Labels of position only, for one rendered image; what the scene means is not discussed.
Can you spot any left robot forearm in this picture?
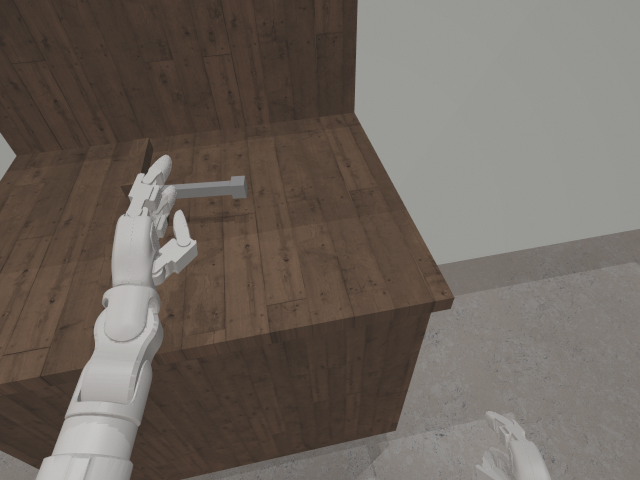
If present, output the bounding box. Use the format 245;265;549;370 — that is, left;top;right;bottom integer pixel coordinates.
36;284;163;480

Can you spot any left robot hand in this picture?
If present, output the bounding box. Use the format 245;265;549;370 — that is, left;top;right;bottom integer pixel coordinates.
111;155;198;290

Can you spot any right robot hand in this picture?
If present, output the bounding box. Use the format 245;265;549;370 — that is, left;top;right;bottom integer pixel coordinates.
476;411;551;480

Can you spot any tap lever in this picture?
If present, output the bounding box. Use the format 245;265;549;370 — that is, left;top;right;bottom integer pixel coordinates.
161;176;248;199

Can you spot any counter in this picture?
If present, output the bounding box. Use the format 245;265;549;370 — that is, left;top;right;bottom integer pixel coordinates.
0;0;455;480

